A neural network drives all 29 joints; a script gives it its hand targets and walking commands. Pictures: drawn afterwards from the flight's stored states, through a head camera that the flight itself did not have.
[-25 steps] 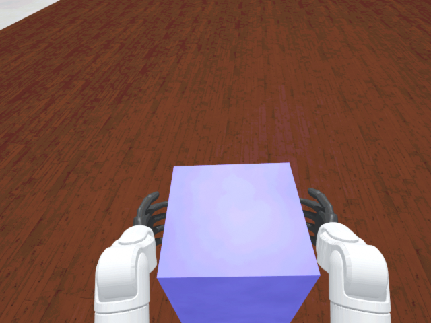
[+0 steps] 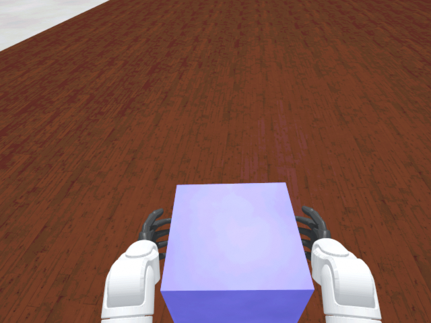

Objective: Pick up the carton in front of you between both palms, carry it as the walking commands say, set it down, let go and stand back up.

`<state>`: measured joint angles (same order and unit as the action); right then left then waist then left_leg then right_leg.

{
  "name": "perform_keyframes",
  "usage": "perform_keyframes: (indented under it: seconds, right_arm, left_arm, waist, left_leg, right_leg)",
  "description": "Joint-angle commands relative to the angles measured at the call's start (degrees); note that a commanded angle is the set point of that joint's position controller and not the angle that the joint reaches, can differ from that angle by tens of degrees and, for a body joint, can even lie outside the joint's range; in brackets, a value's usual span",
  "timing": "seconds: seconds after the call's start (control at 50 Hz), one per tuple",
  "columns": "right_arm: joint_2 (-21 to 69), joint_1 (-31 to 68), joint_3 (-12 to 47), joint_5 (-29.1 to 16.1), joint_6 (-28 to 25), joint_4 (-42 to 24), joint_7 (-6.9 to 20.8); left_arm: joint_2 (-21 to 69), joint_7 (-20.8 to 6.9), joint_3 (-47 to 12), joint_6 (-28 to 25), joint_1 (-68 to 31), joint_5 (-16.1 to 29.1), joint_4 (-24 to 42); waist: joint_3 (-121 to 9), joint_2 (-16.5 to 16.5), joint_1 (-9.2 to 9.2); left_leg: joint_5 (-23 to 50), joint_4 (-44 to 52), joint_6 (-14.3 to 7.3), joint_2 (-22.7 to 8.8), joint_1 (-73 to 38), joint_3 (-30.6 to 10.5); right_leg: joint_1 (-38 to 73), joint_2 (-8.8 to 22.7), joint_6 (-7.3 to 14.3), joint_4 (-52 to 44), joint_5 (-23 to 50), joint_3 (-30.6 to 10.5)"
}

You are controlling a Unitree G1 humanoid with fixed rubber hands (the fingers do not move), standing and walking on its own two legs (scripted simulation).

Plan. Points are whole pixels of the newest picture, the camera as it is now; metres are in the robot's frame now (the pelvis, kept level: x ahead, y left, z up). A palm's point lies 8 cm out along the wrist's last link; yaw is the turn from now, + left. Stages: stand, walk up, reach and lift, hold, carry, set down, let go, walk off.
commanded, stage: carry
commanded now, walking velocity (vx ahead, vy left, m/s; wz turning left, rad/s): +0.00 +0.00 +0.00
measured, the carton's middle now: (232, 264) +0.27 +0.00 -0.01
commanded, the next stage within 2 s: none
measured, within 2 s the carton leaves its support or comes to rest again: neither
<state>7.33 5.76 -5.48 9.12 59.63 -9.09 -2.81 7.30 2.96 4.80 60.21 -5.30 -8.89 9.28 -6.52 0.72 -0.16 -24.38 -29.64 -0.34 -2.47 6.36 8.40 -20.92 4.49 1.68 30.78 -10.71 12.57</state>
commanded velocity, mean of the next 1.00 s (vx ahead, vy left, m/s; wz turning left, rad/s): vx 0.20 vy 0.00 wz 0.00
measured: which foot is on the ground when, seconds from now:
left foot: down 0.00-0.90, up 0.92-1.00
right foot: down 0.00-1.00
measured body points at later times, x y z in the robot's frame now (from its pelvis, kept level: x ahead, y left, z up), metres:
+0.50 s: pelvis -0.03 +0.01 +0.00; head -0.04 +0.00 +0.45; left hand +0.27 +0.16 +0.03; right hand +0.28 -0.15 +0.03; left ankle -0.09 +0.09 -0.73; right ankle +0.06 -0.11 -0.73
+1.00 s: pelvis +0.06 -0.02 +0.01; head +0.06 -0.03 +0.46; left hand +0.35 +0.14 +0.03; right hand +0.36 -0.17 +0.04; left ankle -0.03 +0.09 -0.67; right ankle +0.06 -0.11 -0.73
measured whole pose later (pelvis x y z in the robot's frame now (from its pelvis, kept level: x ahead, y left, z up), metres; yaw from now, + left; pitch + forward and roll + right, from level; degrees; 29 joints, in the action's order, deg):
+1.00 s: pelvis +0.06 -0.02 +0.01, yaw +1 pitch +3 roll +0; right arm 7.7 9.6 -8.9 12.5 41.8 5.7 -1.6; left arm 7.8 1.1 8.1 41.5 -10.1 -12.1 -7.3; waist -4.2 0.3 -0.6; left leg -28.2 -53.7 -0.9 -3.3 20.3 5.4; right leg -14.1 3.0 2.6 23.8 -13.2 13.3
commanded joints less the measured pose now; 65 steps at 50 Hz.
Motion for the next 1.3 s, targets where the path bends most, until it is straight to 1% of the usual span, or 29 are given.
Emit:
perform_keyframes:
  seconds: [0.0, 0.26, 0.34, 0.4, 0.48, 0.6, 0.62, 0.66, 0.68, 0.7, 0.72, 0.76, 0.8, 0.82, 0.84, 0.86, 0.88, 0.9, 0.92, 0.94, 0.96, 1.0, 1.04, 1.14, 1.2, 1.22, 1.24, 1.26, 1.28]
  right_arm:
    - [47.0, 23.7, 35.7, -16.5, -3.5, -0.6, 13.0]
    - [46.2, 29.1, 23.9, -7.2, -19.1, 15.1, 12.9]
    - [49.4, 31.6, 23.7, -6.7, -22.7, 18.4, 13.5]
    - [51.5, 31.7, 25.3, -7.6, -23.2, 18.3, 14.0]
    - [52.3, 29.6, 28.6, -9.8, -21.0, 14.8, 14.0]
    - [50.2, 27.9, 27.9, -9.5, -19.0, 13.8, 13.8]
    - [50.3, 28.1, 27.8, -9.5, -19.1, 13.7, 13.8]
    - [50.5, 29.4, 28.0, -9.5, -19.2, 12.8, 13.7]
    - [50.4, 30.1, 27.9, -9.5, -19.4, 12.7, 13.6]
    - [50.5, 30.9, 27.9, -9.5, -19.6, 12.7, 13.6]
    - [50.6, 31.8, 28.0, -9.6, -19.8, 12.8, 13.6]
    - [50.9, 31.8, 28.4, -9.5, -20.0, 12.8, 13.4]
    - [50.8, 30.7, 29.0, -9.7, -19.8, 12.7, 13.2]
    - [50.5, 29.8, 29.2, -9.7, -19.7, 12.8, 13.1]
    - [50.5, 28.8, 29.2, -9.4, -19.5, 13.2, 13.0]
    - [50.2, 28.4, 29.2, -9.2, -19.3, 13.1, 13.1]
    - [49.8, 29.0, 29.3, -9.3, -19.0, 12.2, 13.2]
    - [49.6, 28.9, 29.7, -9.4, -18.9, 11.8, 13.3]
    - [49.7, 28.1, 29.8, -9.5, -19.1, 12.2, 13.5]
    - [50.6, 28.0, 30.3, -10.0, -19.4, 11.8, 13.7]
    - [51.2, 28.1, 30.8, -10.7, -19.8, 11.3, 13.7]
    - [51.5, 28.6, 32.8, -12.1, -20.2, 8.3, 13.3]
    - [50.2, 27.6, 33.2, -11.7, -19.8, 6.9, 12.6]
    - [45.5, 23.5, 30.3, -9.4, -19.3, 7.9, 11.6]
    - [44.8, 24.7, 29.5, -9.6, -19.4, 8.4, 11.7]
    - [44.7, 24.7, 29.2, -9.7, -19.5, 8.9, 11.8]
    - [44.6, 24.3, 28.6, -9.7, -19.6, 9.9, 11.8]
    - [44.4, 24.3, 27.9, -9.5, -19.7, 11.0, 11.9]
    - [44.3, 23.0, 27.1, -9.0, -19.6, 12.3, 11.9]
  left_arm:
    - [46.8, -12.9, -35.7, -4.1, -25.1, 16.7, 1.8]
    - [45.7, -13.2, -23.5, -20.0, -30.7, 7.4, -14.7]
    - [48.8, -13.9, -23.2, -23.7, -33.1, 6.8, -17.9]
    - [50.9, -14.3, -24.5, -24.2, -33.1, 7.5, -17.7]
    - [51.6, -14.2, -27.5, -22.0, -30.9, 9.5, -14.1]
    - [49.5, -14.0, -26.8, -20.0, -29.2, 9.2, -13.0]
    - [49.4, -14.0, -26.9, -20.0, -29.5, 9.4, -12.9]
    - [49.8, -14.0, -27.8, -20.4, -31.1, 10.0, -12.2]
    - [49.6, -14.1, -28.0, -20.6, -32.4, 10.2, -11.9]
    - [49.3, -14.1, -28.2, -20.9, -33.8, 10.3, -11.8]
    - [49.2, -14.1, -28.4, -21.2, -35.0, 10.2, -11.8]
    - [49.4, -14.1, -28.6, -21.3, -35.8, 10.5, -11.7]
    - [49.5, -14.2, -28.2, -21.2, -34.1, 10.6, -12.3]
    - [49.5, -14.2, -27.8, -21.0, -32.5, 10.5, -12.9]
    - [49.7, -14.2, -27.5, -20.9, -31.1, 10.3, -13.7]
    - [49.8, -14.1, -26.5, -20.8, -29.5, 9.6, -14.5]
    - [49.0, -14.0, -25.1, -20.6, -26.7, 8.7, -15.5]
    - [48.8, -14.0, -25.3, -20.5, -25.3, 8.7, -15.7]
    - [48.9, -14.0, -26.0, -20.6, -25.9, 9.3, -14.2]
    - [49.2, -13.9, -27.3, -20.7, -26.9, 9.8, -12.4]
    - [49.7, -13.9, -29.0, -20.9, -28.4, 10.8, -10.2]
    - [50.2, -13.7, -32.7, -21.1, -31.5, 13.1, -5.6]
    - [49.2, -13.4, -33.3, -20.9, -31.2, 13.4, -4.5]
    - [44.6, -12.5, -29.2, -20.2, -25.3, 10.2, -7.6]
    - [43.5, -12.0, -27.6, -20.2, -24.5, 8.8, -8.5]
    - [43.5, -11.9, -27.6, -20.2, -24.6, 8.7, -8.4]
    - [43.5, -11.8, -27.6, -20.2, -24.9, 8.5, -8.3]
    - [43.6, -11.7, -27.4, -20.1, -24.8, 8.1, -8.8]
    - [43.5, -11.7, -27.6, -19.8, -25.4, 8.0, -9.2]
  waist:
    - [-8.0, 0.1, -0.02]
    - [-8.5, -0.6, 0.02]
    - [-9.9, -0.7, 0.12]
    - [-11.2, -0.8, 0.21]
    - [-12.5, -0.7, 0.21]
    - [-11.4, -0.5, 0.15]
    - [-11.2, -0.2, 0.13]
    - [-7.6, 1.7, 0.21]
    - [-4.4, 3.6, 0.57]
    - [-0.7, 5.2, 0.95]
    - [1.9, 6.5, 1.15]
    - [2.2, 7.1, 1.41]
    - [-1.7, 6.2, 1.21]
    - [-4.1, 5.4, 0.79]
    - [-7.0, 3.7, 0.15]
    - [-10.2, -1.2, -0.67]
    - [-14.0, -12.7, -1.45]
    - [-12.1, -18.4, -1.9]
    - [-11.2, -11.5, -1.63]
    - [-12.1, -6.3, -1.45]
    - [-12.1, -3.0, -1.09]
    - [-10.9, -3.9, -0.93]
    - [-10.3, -6.4, -0.85]
    - [-6.5, -9.6, -0.81]
    - [-4.6, -10.9, -0.99]
    - [-4.4, -10.2, -0.66]
    - [-5.7, -7.9, -0.03]
    - [-8.8, -4.7, 0.61]
    - [-12.2, 4.9, 1.89]
  left_leg:
    - [17.0, 6.5, -0.8, -6.7, 6.6, -4.7]
    - [11.4, 7.4, -1.7, -6.3, 8.7, -5.4]
    - [12.4, 6.8, -1.8, -6.0, 8.3, -5.6]
    - [14.4, 5.9, -1.8, -5.9, 7.5, -5.5]
    - [17.3, 4.6, -1.7, -5.9, 6.7, -5.3]
    - [17.6, 4.3, -1.7, -6.0, 7.2, -5.2]
    - [12.8, 6.3, -1.6, -6.4, 7.0, -5.3]
    - [-5.8, 13.5, -3.4, -7.6, 7.7, -8.2]
    - [-14.6, 18.0, -4.8, -9.7, 7.4, -12.1]
    - [-19.0, 22.2, -6.0, -12.4, 6.7, -16.2]
    - [-18.4, 24.0, -7.0, -14.6, 4.9, -18.7]
    - [-6.1, 22.8, -8.1, -15.9, -3.1, -18.2]
    - [12.3, 16.3, -7.7, -14.0, -10.4, -13.6]
    - [16.7, 12.3, -6.5, -12.3, -10.4, -10.0]
    - [21.3, 6.9, -4.3, -10.0, -4.9, -5.4]
    - [25.2, -2.0, -1.4, -6.6, 4.1, -0.4]
    - [15.6, -15.2, 0.8, -2.5, 16.6, 2.5]
    - [-5.5, -23.7, 0.9, 1.7, 30.7, 0.4]
    - [-9.1, -30.0, -0.3, -0.9, 33.7, -4.8]
    - [-8.5, -31.7, -1.2, -2.7, 34.6, -6.5]
    - [-5.2, -29.2, -1.5, -4.3, 34.4, -7.3]
    - [2.1, -21.4, -0.6, -4.5, 30.7, -5.0]
    - [7.6, -16.5, 0.5, -3.8, 28.8, -2.7]
    - [15.7, -3.0, 0.7, -2.1, 23.5, 1.6]
    - [18.6, 1.6, 0.4, -1.8, 18.7, 3.3]
    - [19.4, 3.9, 0.4, -1.1, 15.2, 4.8]
    - [18.5, 6.2, 0.4, 0.6, 8.7, 6.9]
    - [17.6, 6.7, -0.2, 0.0, -1.2, 6.0]
    - [20.6, 10.9, -2.3, -10.7, -9.5, -8.4]
  right_leg:
    - [11.0, 5.6, 0.0, -3.0, 12.3, -7.0]
    - [11.1, 5.8, -0.4, -4.5, 8.7, -7.4]
    - [11.6, 5.8, -0.2, -4.2, 10.0, -7.5]
    - [12.0, 5.9, 0.0, -3.7, 12.1, -7.3]
    - [12.4, 6.0, 0.2, -2.9, 14.8, -7.1]
    - [11.7, 6.0, 0.2, -2.6, 15.1, -7.0]
    - [11.4, 6.0, -0.3, -3.6, 9.7, -6.4]
    - [8.3, 3.7, -1.3, -3.6, -8.8, -4.0]
    - [4.2, 2.0, -2.1, -1.5, -13.8, -2.3]
    - [-0.3, 0.3, -2.8, 1.8, -13.5, -0.5]
    - [-4.0, 0.0, -2.9, 4.8, -11.5, -0.7]
    - [-9.7, 1.2, -2.5, 4.7, -9.9, -2.5]
    - [-8.4, -0.5, -1.8, 0.7, -9.6, -1.1]
    - [-3.0, -2.0, -1.5, -4.2, -6.8, 0.6]
    - [9.0, -2.5, -0.8, -8.5, -3.5, 0.8]
    - [21.2, 1.8, 1.7, -10.7, -4.6, -6.8]
    - [31.8, 11.8, 6.8, -13.6, -0.9, -23.7]
    - [38.4, 18.2, 11.6, -17.0, 8.1, -35.1]
    - [37.0, 20.5, 13.0, -17.0, 12.8, -34.9]
    - [35.8, 20.5, 12.5, -16.7, 12.1, -32.0]
    - [33.9, 19.7, 10.6, -18.0, 8.5, -28.3]
    - [29.1, 16.2, 7.0, -22.0, 2.7, -20.3]
    - [27.1, 14.1, 6.4, -23.8, -0.2, -15.8]
    - [23.4, 11.2, 4.7, -23.0, 4.1, -7.8]
    - [21.4, 10.8, 3.2, -21.1, 3.0, -5.7]
    - [20.5, 10.0, 2.2, -17.9, 4.3, -4.1]
    - [18.4, 7.9, 0.9, -10.8, 8.0, -1.4]
    - [13.6, 6.1, -0.9, -1.2, 13.5, 0.8]
    - [5.5, 2.7, -4.1, 13.7, 4.3, 1.9]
